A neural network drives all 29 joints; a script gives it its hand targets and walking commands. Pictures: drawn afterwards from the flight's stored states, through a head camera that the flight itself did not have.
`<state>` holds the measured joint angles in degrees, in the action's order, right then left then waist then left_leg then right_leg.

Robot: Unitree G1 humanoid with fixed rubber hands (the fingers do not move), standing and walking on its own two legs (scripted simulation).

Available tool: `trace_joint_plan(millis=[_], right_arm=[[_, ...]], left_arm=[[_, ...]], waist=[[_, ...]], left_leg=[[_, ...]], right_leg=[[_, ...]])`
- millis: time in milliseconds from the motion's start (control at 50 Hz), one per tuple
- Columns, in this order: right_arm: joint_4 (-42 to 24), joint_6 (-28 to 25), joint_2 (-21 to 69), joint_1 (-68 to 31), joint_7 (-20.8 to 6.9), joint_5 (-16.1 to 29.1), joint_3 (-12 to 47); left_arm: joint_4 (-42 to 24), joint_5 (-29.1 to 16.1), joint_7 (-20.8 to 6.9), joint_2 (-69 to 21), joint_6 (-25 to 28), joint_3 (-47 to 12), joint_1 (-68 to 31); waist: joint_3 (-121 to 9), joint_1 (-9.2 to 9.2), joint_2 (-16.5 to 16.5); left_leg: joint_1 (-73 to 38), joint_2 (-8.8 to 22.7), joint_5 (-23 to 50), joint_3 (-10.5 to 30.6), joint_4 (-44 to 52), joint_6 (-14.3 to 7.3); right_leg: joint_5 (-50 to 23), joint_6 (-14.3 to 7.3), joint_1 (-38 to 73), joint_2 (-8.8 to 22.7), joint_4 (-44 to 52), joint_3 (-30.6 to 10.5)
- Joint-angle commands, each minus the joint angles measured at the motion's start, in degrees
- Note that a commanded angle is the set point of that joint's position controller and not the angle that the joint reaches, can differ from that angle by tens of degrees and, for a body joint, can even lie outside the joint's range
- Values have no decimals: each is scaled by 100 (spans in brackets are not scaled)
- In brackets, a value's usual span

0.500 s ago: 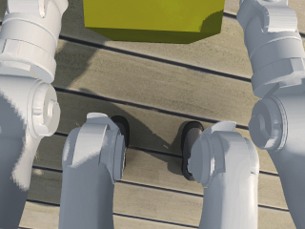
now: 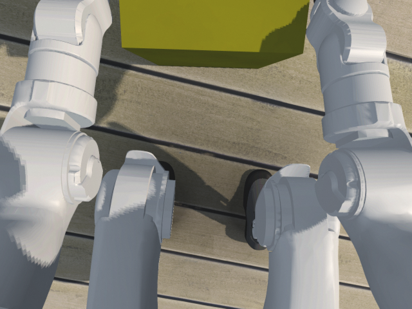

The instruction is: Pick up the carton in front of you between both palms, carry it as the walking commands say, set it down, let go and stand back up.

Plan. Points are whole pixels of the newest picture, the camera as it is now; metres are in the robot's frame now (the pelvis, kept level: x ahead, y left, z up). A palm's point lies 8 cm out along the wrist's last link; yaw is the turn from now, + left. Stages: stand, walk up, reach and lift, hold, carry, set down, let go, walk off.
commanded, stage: reach and lift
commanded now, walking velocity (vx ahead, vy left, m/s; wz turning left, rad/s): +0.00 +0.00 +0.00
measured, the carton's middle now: out of the picture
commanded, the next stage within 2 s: none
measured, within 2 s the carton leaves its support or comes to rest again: neither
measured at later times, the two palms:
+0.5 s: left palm out of the picture +0.49 +0.19 +0.05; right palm out of the picture +0.51 -0.11 +0.05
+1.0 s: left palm out of the picture +0.45 +0.18 +0.20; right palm out of the picture +0.46 -0.12 +0.20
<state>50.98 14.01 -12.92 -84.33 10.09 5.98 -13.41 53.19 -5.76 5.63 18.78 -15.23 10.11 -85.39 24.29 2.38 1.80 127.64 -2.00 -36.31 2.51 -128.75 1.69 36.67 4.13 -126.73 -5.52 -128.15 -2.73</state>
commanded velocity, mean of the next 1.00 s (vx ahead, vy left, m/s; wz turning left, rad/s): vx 0.00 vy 0.00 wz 0.00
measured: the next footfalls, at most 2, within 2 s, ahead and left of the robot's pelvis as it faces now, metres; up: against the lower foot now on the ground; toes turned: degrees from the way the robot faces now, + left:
none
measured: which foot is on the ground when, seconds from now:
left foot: down 0.00-1.00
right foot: down 0.00-1.00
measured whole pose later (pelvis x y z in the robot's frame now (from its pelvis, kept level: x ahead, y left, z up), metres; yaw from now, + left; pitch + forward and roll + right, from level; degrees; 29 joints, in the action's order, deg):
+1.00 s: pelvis +0.02 -0.01 +0.24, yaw +3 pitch +36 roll -1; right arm 36.2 21.1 5.1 -45.1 3.4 -12.0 -25.5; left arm 38.4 13.0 1.9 -1.8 -22.1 24.5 -46.6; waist -13.2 0.6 0.9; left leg 89.2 -5.3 -26.5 6.7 -80.0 2.9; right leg 27.8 3.2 -88.0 -6.3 -80.1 -6.4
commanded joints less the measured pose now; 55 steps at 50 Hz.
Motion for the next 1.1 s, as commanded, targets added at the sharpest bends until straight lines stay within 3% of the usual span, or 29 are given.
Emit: trace_joint_plan(millis=[0, 40, 80, 140, 220, 320, 440, 620, 740, 1080], right_arm=[[-1978, 19, 6153, -4093, -1603, 749, 2580], [-2327, 142, 6325, -4004, -1553, 679, 2715], [-2358, 270, 6379, -3765, -1545, 508, 2653], [-1621, 459, 6629, -3133, -1642, 97, 2287], [-534, 531, 6678, -2482, -1806, -791, 1113], [-189, 546, 6509, -2423, -1891, -1334, 391], [-470, 634, 6753, -2574, -1979, -1292, 567], [-1204, 893, 7482, -1993, -2136, -802, 1590], [-1290, 878, 7709, -1097, -2161, -721, 1910], [-1208, 531, 7991, 1030, -2105, -982, 2117]], left_arm=[[-2231, -845, -1759, -5956, 40, -2288, -3842], [-2590, -810, -1631, -6303, -92, -2434, -3779], [-2520, -693, -1563, -6528, -235, -2431, -3461], [-1709, -277, -1649, -6900, -436, -2106, -2742], [-606, 590, -1836, -7139, -525, -1081, -2233], [-183, 1222, -1925, -6966, -535, -249, -2131], [-386, 1289, -1935, -7148, -616, -264, -2217], [-1278, 788, -1980, -7928, -865, -1302, -1717], [-1407, 676, -1956, -8203, -856, -1671, -872], [-1295, 990, -1845, -8452, -453, -1743, 1170]], waist=[[-11344, 282, -182], [-12383, 231, -310], [-12422, 145, -326], [-10571, 50, -341], [-8024, -118, -368], [-7611, -116, -327], [-8616, -53, -210], [-10069, -42, -280], [-9552, -101, -309], [-7793, -123, -207]], left_leg=[[-5746, -451, 4809, -632, 1013, -91], [-6011, -559, 4717, -717, 1163, 3], [-5961, -638, 4314, -753, 1440, 50], [-5175, -668, 3418, -808, 1892, 81], [-3596, -665, 1758, -849, 2611, 56], [-3383, -682, 1130, -799, 3243, -49], [-4172, -697, 1171, -816, 3729, -53], [-5705, -721, 2168, -868, 4252, 65], [-6121, -737, 2448, -725, 4733, 107], [-7719, -675, 2474, -277, 6569, -34]], right_leg=[[-3983, -323, 4468, -399, 882, 863], [-3953, -313, 4694, -472, 1041, 851], [-3665, -253, 4645, -495, 1295, 904], [-2818, -164, 3850, -494, 1746, 967], [-1465, -254, 2987, -496, 2468, 956], [-949, -291, 2970, -511, 3077, 897], [-985, -248, 3601, -509, 3580, 917], [-1850, -153, 4771, -527, 4124, 926], [-2119, -151, 5235, -528, 4623, 788], [-2265, -228, 7057, -427, 6549, 302]])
